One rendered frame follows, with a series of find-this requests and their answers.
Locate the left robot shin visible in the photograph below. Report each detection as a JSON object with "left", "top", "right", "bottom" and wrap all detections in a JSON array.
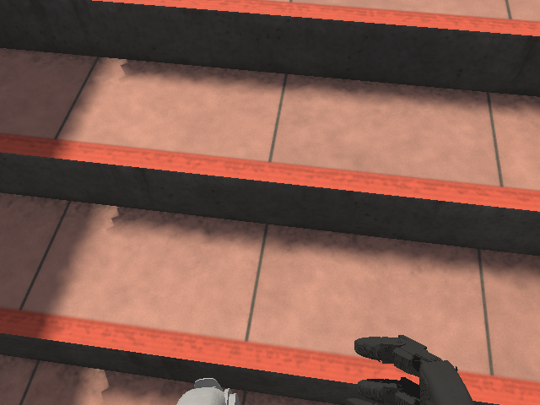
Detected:
[{"left": 178, "top": 378, "right": 224, "bottom": 402}]

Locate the left robot thigh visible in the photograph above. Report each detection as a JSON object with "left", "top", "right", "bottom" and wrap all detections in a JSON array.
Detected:
[{"left": 176, "top": 386, "right": 240, "bottom": 405}]

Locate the right robot hand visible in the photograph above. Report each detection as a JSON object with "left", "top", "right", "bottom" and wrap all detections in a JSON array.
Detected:
[{"left": 346, "top": 335, "right": 481, "bottom": 405}]

